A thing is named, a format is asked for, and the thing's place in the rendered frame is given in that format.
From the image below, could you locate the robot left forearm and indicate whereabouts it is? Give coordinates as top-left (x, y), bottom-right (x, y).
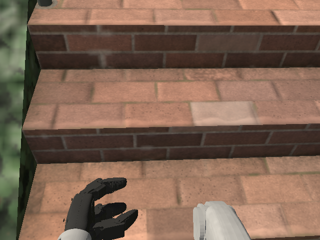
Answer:
top-left (57, 228), bottom-right (92, 240)

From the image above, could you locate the left robot hand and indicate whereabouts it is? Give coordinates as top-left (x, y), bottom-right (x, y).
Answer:
top-left (63, 177), bottom-right (138, 240)

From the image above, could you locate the right robot thigh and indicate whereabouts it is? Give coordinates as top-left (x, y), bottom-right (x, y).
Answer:
top-left (193, 201), bottom-right (251, 240)

